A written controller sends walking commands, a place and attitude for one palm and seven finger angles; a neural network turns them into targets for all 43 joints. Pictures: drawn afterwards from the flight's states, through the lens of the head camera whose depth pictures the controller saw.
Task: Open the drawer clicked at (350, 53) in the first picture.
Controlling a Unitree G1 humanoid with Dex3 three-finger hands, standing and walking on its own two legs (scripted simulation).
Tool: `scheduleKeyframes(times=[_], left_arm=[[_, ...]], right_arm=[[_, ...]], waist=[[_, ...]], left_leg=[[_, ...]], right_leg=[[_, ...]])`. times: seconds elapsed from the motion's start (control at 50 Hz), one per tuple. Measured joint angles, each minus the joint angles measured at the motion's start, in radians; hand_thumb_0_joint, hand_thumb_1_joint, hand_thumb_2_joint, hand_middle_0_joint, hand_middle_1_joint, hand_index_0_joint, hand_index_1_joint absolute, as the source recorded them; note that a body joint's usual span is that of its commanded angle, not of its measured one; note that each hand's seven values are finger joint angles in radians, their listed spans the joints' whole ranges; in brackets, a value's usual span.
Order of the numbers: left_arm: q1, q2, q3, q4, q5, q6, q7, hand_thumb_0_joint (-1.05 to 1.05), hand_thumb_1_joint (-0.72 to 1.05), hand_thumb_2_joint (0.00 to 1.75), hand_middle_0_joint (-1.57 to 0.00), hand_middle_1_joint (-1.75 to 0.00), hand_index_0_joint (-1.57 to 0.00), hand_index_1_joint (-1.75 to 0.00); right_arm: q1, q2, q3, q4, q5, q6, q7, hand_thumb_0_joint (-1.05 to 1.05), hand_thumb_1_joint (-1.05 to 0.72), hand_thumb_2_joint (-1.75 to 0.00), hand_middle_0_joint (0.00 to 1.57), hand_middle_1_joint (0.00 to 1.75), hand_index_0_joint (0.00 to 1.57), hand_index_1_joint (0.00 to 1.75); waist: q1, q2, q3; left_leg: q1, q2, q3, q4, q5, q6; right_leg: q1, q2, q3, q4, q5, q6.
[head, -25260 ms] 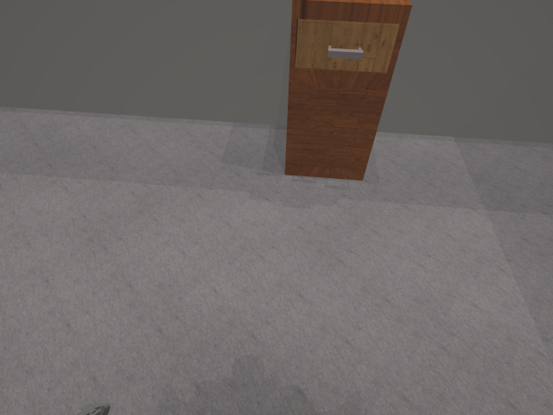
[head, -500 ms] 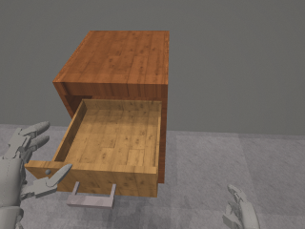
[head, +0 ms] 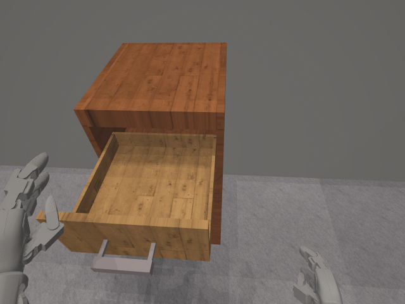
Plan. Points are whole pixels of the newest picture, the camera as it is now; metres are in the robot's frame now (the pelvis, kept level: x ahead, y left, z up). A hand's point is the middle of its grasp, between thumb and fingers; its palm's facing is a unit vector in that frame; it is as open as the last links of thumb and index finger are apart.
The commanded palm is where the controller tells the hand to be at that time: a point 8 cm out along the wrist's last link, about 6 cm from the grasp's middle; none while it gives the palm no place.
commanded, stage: step back with the hand held close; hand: left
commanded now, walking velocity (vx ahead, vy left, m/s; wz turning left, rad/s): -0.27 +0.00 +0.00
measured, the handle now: (125, 255) +0.23 +0.22 -0.08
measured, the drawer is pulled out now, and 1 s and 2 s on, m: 0.30 0.30 0.30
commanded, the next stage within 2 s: stop stepping back and stand still in 1.32 s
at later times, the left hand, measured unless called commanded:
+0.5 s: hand (31, 252) +0.14 +0.26 +0.14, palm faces +0.30 -0.81 -0.50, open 7.5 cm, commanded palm +0.08 +0.30 +0.17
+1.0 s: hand out of the picture +0.10 +0.26 +0.16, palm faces +0.33 -0.81 -0.48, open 7.5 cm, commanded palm +0.03 +0.30 +0.17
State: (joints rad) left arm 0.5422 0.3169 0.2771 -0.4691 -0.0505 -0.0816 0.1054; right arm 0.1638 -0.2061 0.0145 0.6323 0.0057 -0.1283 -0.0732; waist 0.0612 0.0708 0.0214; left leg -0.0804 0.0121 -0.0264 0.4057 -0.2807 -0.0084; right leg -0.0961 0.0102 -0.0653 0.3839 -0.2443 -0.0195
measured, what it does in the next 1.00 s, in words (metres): walks backwards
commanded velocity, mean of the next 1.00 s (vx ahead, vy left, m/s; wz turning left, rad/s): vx -0.30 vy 0.00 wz -0.01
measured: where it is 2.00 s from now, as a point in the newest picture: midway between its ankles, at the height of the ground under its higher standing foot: outside the picture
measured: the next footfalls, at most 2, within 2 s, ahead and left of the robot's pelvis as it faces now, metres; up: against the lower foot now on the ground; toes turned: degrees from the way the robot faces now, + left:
right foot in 1.04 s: -0.22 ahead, -0.13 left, +0.00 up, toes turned +0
left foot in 1.34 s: -0.15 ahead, +0.10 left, +0.00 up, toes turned +2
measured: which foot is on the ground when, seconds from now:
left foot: down 0.00-1.00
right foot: down 0.00-0.80, up 0.82-1.00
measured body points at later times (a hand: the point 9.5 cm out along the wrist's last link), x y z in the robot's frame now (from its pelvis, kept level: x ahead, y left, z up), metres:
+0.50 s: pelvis -0.05 +0.02 -0.01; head -0.01 +0.03 +0.44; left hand +0.12 +0.30 +0.17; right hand +0.15 -0.22 -0.08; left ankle -0.04 +0.13 -0.74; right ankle -0.02 -0.10 -0.74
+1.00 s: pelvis -0.10 +0.02 -0.01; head -0.05 +0.05 +0.44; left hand +0.07 +0.31 +0.18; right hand +0.08 -0.19 -0.09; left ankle -0.04 +0.13 -0.74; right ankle -0.18 -0.10 -0.73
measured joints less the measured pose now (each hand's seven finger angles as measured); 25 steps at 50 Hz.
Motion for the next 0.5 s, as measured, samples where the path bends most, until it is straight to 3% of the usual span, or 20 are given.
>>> scheduleKeyframes(times=[0.14,0.28,0.5], left_arm=[[0.007,0.024,0.077,-0.039,0.004,-0.069,0.000,0.02,0.88,0.90,-0.21,-0.30,-0.21,-0.30],[0.106,0.046,0.061,-0.097,0.009,-0.089,-0.008,0.02,0.89,0.90,-0.21,-0.30,-0.21,-0.30],[0.124,0.088,0.095,-0.148,0.006,-0.090,0.017,0.02,0.88,0.90,-0.21,-0.30,-0.21,-0.30]], right_arm=[[-0.013,-0.011,0.003,-0.046,0.005,0.046,0.006,0.02,-0.91,-0.89,0.20,0.30,0.21,0.30],[-0.026,-0.026,-0.032,-0.062,0.011,0.095,-0.002,0.02,-0.91,-0.89,0.20,0.30,0.21,0.30],[-0.020,-0.001,-0.031,-0.082,0.011,0.088,-0.008,0.02,-0.91,-0.89,0.20,0.30,0.20,0.30]], waist=[[-0.036,-0.010,0.004],[-0.067,-0.027,0.007],[-0.058,-0.080,0.011]], left_leg=[[-0.095,0.002,-0.011,0.038,0.004,0.003],[-0.167,-0.018,-0.002,0.057,0.018,0.016],[-0.234,-0.041,0.006,0.108,0.034,0.031]], right_leg=[[-0.077,0.002,-0.012,0.006,0.018,0.001],[-0.155,-0.019,-0.003,0.038,0.026,0.015],[-0.231,-0.043,0.005,0.109,0.033,0.028]])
